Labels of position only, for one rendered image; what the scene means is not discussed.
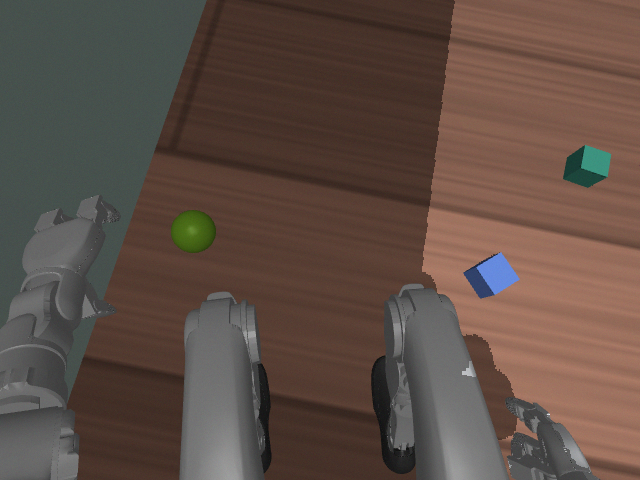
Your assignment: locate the left robot hand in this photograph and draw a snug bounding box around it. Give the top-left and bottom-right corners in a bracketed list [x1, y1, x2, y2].
[22, 194, 121, 320]

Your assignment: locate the right robot foot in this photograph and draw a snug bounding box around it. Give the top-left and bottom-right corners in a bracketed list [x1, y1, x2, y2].
[371, 355, 416, 474]

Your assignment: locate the left robot arm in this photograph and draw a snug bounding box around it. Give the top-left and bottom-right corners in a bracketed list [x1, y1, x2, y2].
[0, 267, 86, 480]

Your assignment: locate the right robot hand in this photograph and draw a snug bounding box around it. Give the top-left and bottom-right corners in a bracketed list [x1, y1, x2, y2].
[505, 397, 593, 480]

